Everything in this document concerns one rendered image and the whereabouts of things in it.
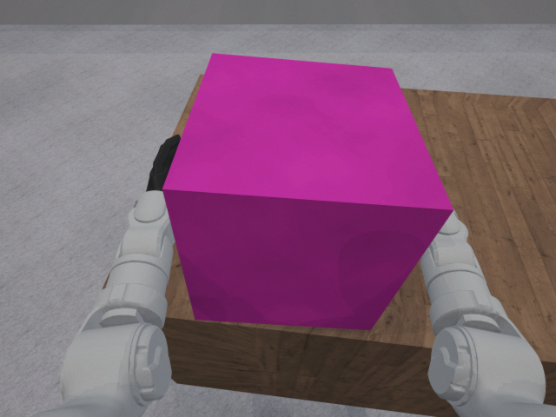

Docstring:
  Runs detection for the left robot hand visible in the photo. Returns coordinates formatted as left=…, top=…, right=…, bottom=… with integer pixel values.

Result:
left=146, top=135, right=181, bottom=192

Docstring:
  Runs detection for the left robot forearm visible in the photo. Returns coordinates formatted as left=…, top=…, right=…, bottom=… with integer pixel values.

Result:
left=61, top=190, right=175, bottom=397

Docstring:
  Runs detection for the pedestal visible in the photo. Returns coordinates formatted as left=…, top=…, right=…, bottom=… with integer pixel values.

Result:
left=102, top=74, right=556, bottom=417

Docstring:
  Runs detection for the carton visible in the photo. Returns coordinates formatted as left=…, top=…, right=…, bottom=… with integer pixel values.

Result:
left=162, top=53, right=453, bottom=330

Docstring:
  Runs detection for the right robot forearm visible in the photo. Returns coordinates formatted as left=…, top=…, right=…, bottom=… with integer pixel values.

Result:
left=420, top=210, right=546, bottom=402

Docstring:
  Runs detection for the robot left upper arm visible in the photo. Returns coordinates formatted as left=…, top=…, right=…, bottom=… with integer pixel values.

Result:
left=30, top=322, right=172, bottom=417

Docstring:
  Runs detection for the robot right upper arm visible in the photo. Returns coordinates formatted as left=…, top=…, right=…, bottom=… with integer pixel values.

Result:
left=428, top=325, right=556, bottom=417

